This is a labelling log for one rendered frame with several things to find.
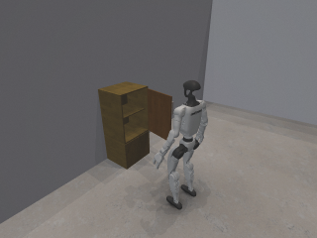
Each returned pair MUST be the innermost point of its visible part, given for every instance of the robot torso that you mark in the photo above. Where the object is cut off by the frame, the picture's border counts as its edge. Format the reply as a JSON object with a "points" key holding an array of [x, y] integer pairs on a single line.
{"points": [[189, 126]]}

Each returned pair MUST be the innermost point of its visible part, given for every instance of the right robot hand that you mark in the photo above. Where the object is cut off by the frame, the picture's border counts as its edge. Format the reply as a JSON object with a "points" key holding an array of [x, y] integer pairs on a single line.
{"points": [[201, 137]]}

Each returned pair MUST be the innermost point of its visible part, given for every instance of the left robot hand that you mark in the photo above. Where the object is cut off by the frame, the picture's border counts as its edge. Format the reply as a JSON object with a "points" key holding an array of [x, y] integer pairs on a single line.
{"points": [[158, 158]]}

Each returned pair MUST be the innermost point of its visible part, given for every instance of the robot left forearm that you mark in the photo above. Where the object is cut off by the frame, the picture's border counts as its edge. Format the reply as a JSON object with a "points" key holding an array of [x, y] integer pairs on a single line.
{"points": [[169, 141]]}

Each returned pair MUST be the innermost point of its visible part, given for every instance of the robot right thigh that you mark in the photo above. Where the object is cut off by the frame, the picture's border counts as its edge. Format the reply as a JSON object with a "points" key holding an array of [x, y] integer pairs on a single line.
{"points": [[187, 156]]}

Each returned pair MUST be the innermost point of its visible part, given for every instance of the robot right forearm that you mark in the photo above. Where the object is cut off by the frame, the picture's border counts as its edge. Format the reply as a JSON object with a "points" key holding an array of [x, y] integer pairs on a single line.
{"points": [[202, 128]]}

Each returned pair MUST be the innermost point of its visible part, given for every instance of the handle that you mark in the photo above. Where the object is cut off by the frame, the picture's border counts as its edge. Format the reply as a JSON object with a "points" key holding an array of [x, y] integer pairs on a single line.
{"points": [[172, 103]]}

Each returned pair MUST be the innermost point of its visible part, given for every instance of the robot left upper arm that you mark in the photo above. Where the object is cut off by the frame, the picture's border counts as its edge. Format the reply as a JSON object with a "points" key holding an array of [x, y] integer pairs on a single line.
{"points": [[178, 113]]}

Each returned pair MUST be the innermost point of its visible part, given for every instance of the cupboard door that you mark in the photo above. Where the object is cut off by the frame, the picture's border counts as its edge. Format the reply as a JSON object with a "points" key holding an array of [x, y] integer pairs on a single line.
{"points": [[159, 113]]}

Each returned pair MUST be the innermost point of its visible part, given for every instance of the robot right upper arm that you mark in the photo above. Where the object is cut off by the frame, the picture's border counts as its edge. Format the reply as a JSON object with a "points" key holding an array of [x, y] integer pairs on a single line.
{"points": [[204, 117]]}

